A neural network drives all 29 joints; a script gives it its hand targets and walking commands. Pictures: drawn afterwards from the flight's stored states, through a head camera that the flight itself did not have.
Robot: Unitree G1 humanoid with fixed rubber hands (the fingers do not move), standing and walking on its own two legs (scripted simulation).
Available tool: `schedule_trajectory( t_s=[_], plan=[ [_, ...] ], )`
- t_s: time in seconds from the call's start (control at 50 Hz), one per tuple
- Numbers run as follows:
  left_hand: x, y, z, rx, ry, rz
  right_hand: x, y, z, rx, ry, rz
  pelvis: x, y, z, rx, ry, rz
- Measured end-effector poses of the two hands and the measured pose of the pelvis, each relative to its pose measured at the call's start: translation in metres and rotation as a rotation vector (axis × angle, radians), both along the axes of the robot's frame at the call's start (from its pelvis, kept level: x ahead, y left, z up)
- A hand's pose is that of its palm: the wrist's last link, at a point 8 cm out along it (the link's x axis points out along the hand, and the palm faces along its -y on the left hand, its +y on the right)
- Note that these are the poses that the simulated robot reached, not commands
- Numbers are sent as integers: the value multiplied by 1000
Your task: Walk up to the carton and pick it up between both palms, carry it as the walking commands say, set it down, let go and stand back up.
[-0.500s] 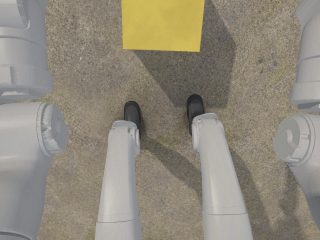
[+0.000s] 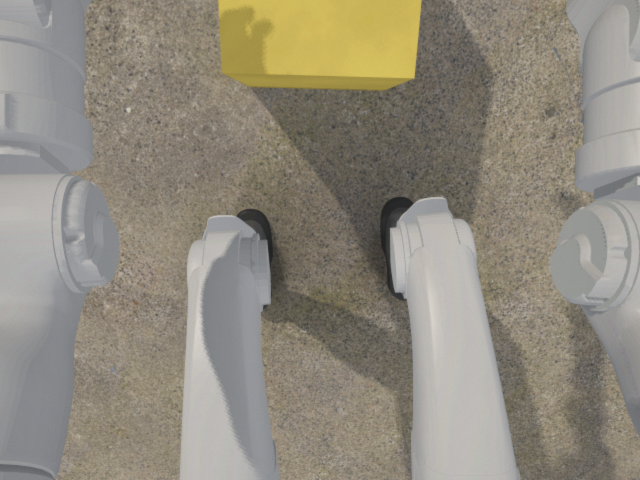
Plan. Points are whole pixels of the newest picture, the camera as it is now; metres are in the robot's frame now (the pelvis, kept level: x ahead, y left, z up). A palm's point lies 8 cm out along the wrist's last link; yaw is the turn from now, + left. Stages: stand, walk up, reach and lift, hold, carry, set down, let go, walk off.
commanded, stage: reach and lift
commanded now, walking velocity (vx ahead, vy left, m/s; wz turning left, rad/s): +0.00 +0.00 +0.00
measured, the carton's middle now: out of the picture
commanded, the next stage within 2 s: none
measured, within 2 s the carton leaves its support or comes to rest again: neither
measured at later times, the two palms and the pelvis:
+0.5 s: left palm out of the picture +0.59 +0.17 -0.29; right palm out of the picture +0.55 -0.23 -0.28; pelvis +0.01 +0.00 -0.10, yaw -2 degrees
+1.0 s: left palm out of the picture +0.59 +0.17 -0.34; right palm out of the picture +0.56 -0.22 -0.34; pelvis +0.02 +0.00 -0.16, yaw -1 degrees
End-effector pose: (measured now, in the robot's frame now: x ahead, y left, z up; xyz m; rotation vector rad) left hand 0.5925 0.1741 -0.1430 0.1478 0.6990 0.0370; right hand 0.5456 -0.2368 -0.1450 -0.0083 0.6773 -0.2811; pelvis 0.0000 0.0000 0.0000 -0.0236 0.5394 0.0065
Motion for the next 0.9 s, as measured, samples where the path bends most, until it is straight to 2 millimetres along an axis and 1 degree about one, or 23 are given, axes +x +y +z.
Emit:
schedule_trajectory(
  t_s=[0.06, 0.16, 0.32, 0.4, 0.46, 0.58, 0.64, 0.7, 0.78, 0.84, 0.9],
  plan=[
    [-1, -3, -17, -10, 6, 8, -2, 2, -17, -1, 9, 6, -5, 1, -16, 3, 10, -6],
    [2, -4, -44, -4, 0, 5, 3, 2, -38, -19, 1, 17, -8, 2, -41, -1, 17, -7],
    [5, -6, -86, -9, -8, 0, 11, -2, -72, -37, 1, 14, -2, -1, -74, -5, 21, -11],
    [2, -5, -112, -8, 4, 6, 10, -2, -98, -31, 23, 27, 3, -3, -88, -6, 28, -19],
    [-4, -6, -132, -4, 13, 0, 5, 0, -120, -16, 41, 30, 6, -4, -98, 0, 34, -21],
    [-13, -7, -164, -4, 42, 4, -3, 6, -160, 0, 74, 37, 9, -4, -120, 2, 39, -24],
    [-13, -7, -180, -14, 49, 16, -4, 8, -177, 10, 81, 37, 9, -3, -131, 4, 48, -24],
    [-11, -7, -192, -28, 36, 23, -2, 12, -189, 12, 74, 48, 8, -1, -142, 3, 55, -22],
    [-9, -1, -201, -34, 34, 33, 0, 15, -198, -3, 90, 62, 10, 1, -152, 1, 51, -23],
    [-8, 2, -206, -28, 46, 35, 3, 18, -198, 16, 75, 47, 13, 4, -155, -1, 49, -25],
    [-7, 4, -206, -13, 42, 31, 10, 17, -198, 14, 56, 41, 14, 5, -157, -1, 50, -25]
  ],
)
